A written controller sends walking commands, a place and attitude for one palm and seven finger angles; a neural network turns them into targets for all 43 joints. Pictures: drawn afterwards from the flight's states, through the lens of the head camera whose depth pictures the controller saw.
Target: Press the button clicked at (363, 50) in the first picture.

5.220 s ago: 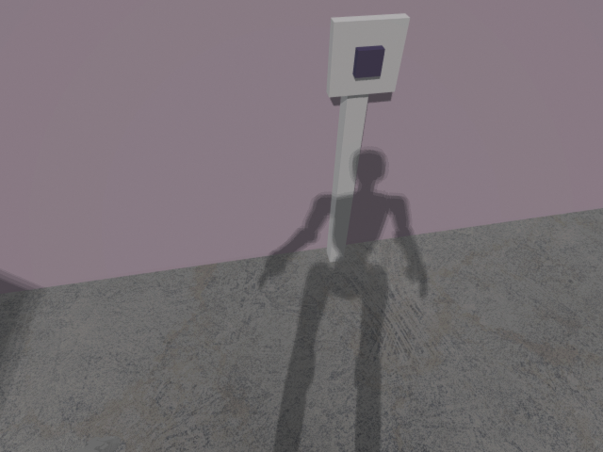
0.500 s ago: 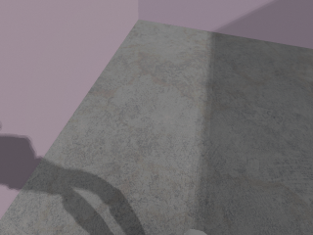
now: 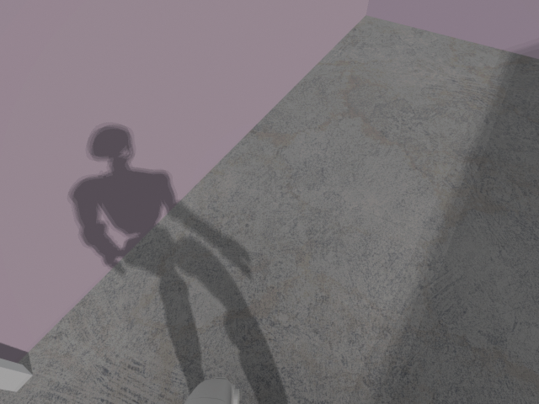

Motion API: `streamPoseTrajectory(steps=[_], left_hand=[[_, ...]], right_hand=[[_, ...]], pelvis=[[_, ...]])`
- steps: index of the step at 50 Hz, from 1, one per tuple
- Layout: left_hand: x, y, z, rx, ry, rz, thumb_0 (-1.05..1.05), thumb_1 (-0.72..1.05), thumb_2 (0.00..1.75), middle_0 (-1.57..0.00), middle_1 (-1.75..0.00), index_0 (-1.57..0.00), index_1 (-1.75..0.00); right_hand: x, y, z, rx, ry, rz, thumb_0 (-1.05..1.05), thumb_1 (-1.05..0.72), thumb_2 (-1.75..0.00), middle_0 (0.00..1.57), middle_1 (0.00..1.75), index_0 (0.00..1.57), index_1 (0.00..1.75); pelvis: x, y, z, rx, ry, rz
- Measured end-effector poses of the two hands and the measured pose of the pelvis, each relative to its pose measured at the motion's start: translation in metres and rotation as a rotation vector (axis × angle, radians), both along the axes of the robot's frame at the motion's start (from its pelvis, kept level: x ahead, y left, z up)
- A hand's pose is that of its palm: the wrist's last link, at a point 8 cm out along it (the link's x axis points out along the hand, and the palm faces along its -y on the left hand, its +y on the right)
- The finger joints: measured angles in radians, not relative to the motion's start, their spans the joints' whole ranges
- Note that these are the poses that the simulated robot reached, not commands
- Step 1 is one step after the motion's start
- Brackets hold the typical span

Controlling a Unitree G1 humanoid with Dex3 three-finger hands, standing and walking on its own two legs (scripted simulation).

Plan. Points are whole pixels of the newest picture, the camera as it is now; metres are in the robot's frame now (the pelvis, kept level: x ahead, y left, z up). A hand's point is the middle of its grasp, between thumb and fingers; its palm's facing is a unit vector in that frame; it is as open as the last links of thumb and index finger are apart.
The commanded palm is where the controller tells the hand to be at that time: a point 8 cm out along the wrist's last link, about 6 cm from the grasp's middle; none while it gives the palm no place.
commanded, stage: turn to face it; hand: left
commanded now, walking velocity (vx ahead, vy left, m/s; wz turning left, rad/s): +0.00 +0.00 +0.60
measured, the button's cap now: out of the picture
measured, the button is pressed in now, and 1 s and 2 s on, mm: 0 0 0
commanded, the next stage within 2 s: take the last steps up to it in 1.64 s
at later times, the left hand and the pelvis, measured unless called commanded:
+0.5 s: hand out of the picture +0.08 +0.28 -0.16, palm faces +0.31 -0.91 -0.26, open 7.4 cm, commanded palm none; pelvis +0.03 +0.04 +0.00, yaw +17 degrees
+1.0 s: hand out of the picture -0.03 +0.20 -0.15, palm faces +0.59 -0.76 -0.27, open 7.4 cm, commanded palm none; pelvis +0.03 +0.00 +0.00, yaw +37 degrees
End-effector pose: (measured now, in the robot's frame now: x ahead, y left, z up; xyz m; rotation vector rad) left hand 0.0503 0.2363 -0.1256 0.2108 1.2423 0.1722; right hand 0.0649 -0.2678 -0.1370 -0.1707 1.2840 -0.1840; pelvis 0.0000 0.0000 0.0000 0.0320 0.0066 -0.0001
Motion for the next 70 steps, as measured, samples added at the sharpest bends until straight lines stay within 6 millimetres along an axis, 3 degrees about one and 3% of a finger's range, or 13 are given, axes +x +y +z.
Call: streamPoseTrajectory(steps=[7, 11, 16, 22, 30, 34, 40, 46, 50, 54, 59, 64, 70], left_hand=[[-0.060, 0.044, -0.034, -0.032, 0.125, 0.153, 0.01, 0.90, 0.90, -0.21, -0.30, -0.21, -0.30], [-0.067, 0.069, -0.034, -0.019, 0.153, 0.209, 0.01, 0.90, 0.90, -0.20, -0.30, -0.21, -0.30], [-0.042, 0.088, -0.019, -0.006, 0.043, 0.246, 0.01, 0.90, 0.90, -0.20, -0.30, -0.20, -0.30], [-0.010, 0.093, -0.004, 0.019, -0.075, 0.270, 0.01, 0.90, 0.90, -0.20, -0.30, -0.20, -0.30], [0.028, 0.070, 0.013, 0.051, -0.190, 0.293, 0.01, 0.90, 0.90, -0.20, -0.30, -0.20, -0.30], [0.028, 0.050, 0.018, 0.086, -0.228, 0.310, 0.01, 0.90, 0.90, -0.20, -0.30, -0.20, -0.30], [-0.012, 0.023, 0.024, 0.083, -0.175, 0.412, 0.01, 0.90, 0.90, -0.21, -0.30, -0.21, -0.30], [-0.070, 0.003, 0.016, 0.056, -0.089, 0.539, 0.01, 0.90, 0.90, -0.21, -0.30, -0.21, -0.30], [-0.118, -0.005, 0.004, 0.028, -0.021, 0.631, 0.01, 0.90, 0.90, -0.21, -0.30, -0.21, -0.30], [-0.171, -0.007, -0.013, -0.004, 0.044, 0.729, 0.01, 0.90, 0.90, -0.21, -0.30, -0.21, -0.30], [-0.225, 0.001, -0.038, -0.040, 0.110, 0.832, 0.01, 0.90, 0.90, -0.21, -0.30, -0.21, -0.30], [-0.237, 0.013, -0.028, -0.047, 0.078, 0.873, 0.01, 0.91, 0.90, -0.20, -0.30, -0.20, -0.30], [-0.232, 0.026, -0.016, -0.031, -0.004, 0.895, 0.01, 0.90, 0.90, -0.20, -0.30, -0.20, -0.30]], right_hand=[[0.090, 0.045, 0.009, -0.054, -0.133, 0.191, 0.01, -0.91, -0.90, 0.20, 0.30, 0.19, 0.30], [0.114, 0.069, 0.024, -0.069, -0.200, 0.246, 0.00, -0.91, -0.90, 0.20, 0.30, 0.19, 0.30], [0.118, 0.087, 0.033, -0.065, -0.178, 0.294, 0.00, -0.91, -0.90, 0.20, 0.30, 0.20, 0.30], [0.112, 0.095, 0.027, -0.029, -0.132, 0.317, 0.00, -0.91, -0.90, 0.20, 0.30, 0.20, 0.30], [0.098, 0.071, 0.002, 0.007, -0.026, 0.326, 0.00, -0.91, -0.90, 0.21, 0.30, 0.20, 0.30], [0.103, 0.051, -0.016, 0.024, 0.011, 0.343, 0.01, -0.91, -0.90, 0.21, 0.30, 0.20, 0.30], [0.126, 0.042, -0.013, 0.026, 0.039, 0.427, 0.01, -0.91, -0.90, 0.20, 0.30, 0.20, 0.30], [0.156, 0.060, -0.005, 0.015, 0.031, 0.541, 0.01, -0.91, -0.90, 0.20, 0.30, 0.19, 0.30], [0.181, 0.092, 0.001, 0.006, -0.012, 0.635, 0.01, -0.91, -0.90, 0.20, 0.30, 0.19, 0.30], [0.204, 0.140, 0.010, -0.003, -0.093, 0.745, 0.01, -0.91, -0.90, 0.20, 0.30, 0.19, 0.30], [0.216, 0.198, 0.022, -0.007, -0.220, 0.865, 0.00, -0.91, -0.90, 0.20, 0.30, 0.19, 0.30], [0.201, 0.224, 0.039, -0.009, -0.240, 0.907, 0.00, -0.91, -0.90, 0.20, 0.30, 0.20, 0.30], [0.174, 0.233, 0.040, 0.011, -0.191, 0.923, 0.00, -0.91, -0.90, 0.20, 0.30, 0.20, 0.30]], pelvis=[[0.008, 0.030, -0.018, -0.020, 0.010, 0.089], [0.010, 0.041, -0.013, -0.042, 0.000, 0.124], [0.014, 0.048, -0.001, -0.060, -0.003, 0.185], [0.021, 0.046, 0.003, -0.056, -0.003, 0.256], [0.034, 0.023, -0.002, -0.036, -0.001, 0.355], [0.040, 0.006, -0.010, -0.024, -0.003, 0.409], [0.044, -0.004, -0.001, 0.004, -0.024, 0.504], [0.041, -0.005, 0.002, 0.017, -0.030, 0.586], [0.034, 0.002, 0.000, 0.009, -0.032, 0.638], [0.022, 0.016, -0.007, -0.012, -0.034, 0.692], [0.005, 0.034, -0.018, -0.029, -0.038, 0.744], [-0.007, 0.044, -0.004, -0.052, -0.055, 0.785], [-0.015, 0.051, 0.005, -0.064, -0.056, 0.837]])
